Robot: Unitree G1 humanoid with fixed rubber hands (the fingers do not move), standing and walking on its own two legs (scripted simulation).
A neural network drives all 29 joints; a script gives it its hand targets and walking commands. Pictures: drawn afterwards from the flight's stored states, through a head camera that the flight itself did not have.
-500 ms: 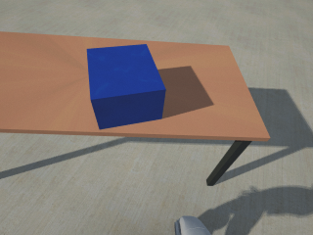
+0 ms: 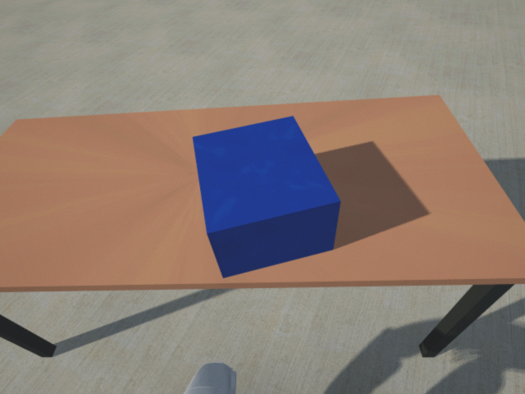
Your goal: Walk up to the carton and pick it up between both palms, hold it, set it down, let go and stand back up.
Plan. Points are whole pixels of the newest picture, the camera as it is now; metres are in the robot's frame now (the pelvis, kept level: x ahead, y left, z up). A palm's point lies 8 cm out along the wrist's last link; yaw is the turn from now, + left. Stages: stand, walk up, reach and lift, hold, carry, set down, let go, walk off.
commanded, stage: walk up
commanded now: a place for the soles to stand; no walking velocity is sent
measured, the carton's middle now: (260, 191) +0.54 +0.03 -0.05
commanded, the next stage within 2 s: none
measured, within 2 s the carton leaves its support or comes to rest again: neither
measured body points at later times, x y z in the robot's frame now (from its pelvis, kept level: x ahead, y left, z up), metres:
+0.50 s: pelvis +0.04 +0.10 -0.01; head +0.08 +0.11 +0.43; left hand +0.12 +0.37 -0.14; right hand +0.11 -0.16 -0.12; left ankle +0.12 +0.23 -0.73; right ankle +0.02 -0.04 -0.70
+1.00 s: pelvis +0.04 +0.06 +0.00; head +0.05 +0.07 +0.45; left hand +0.14 +0.30 -0.13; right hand +0.12 -0.20 -0.11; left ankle +0.09 +0.19 -0.73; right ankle +0.03 -0.05 -0.73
